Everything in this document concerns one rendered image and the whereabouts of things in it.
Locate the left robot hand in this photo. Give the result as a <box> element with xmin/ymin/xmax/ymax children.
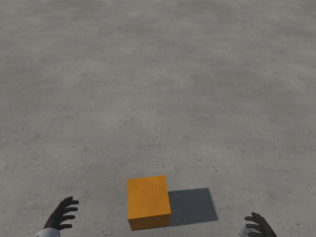
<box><xmin>43</xmin><ymin>197</ymin><xmax>79</xmax><ymax>231</ymax></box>

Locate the right robot hand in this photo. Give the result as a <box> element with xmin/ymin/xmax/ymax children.
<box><xmin>244</xmin><ymin>212</ymin><xmax>277</xmax><ymax>237</ymax></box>

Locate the left robot forearm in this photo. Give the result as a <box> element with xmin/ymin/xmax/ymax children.
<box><xmin>35</xmin><ymin>227</ymin><xmax>60</xmax><ymax>237</ymax></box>

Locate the carton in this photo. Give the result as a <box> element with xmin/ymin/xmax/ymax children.
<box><xmin>126</xmin><ymin>175</ymin><xmax>171</xmax><ymax>231</ymax></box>

